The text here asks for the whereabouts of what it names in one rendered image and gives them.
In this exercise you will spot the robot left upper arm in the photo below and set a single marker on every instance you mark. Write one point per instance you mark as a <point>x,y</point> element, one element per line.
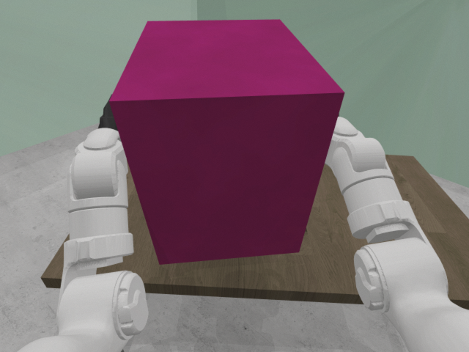
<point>97,313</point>

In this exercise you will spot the robot left hand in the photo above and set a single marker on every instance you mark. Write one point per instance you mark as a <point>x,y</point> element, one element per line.
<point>107,119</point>

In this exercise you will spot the left robot forearm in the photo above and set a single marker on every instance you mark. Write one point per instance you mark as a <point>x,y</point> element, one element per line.
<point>97,197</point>

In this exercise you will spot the robot right upper arm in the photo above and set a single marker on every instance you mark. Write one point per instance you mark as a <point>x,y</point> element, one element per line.
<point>404,280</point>

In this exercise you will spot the right robot forearm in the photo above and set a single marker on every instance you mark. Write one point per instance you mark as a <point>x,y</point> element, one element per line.
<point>377,212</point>

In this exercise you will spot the table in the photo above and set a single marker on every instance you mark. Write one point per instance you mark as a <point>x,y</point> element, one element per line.
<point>322,271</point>

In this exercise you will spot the carton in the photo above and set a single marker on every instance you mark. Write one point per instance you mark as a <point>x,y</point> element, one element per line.
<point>226,126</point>

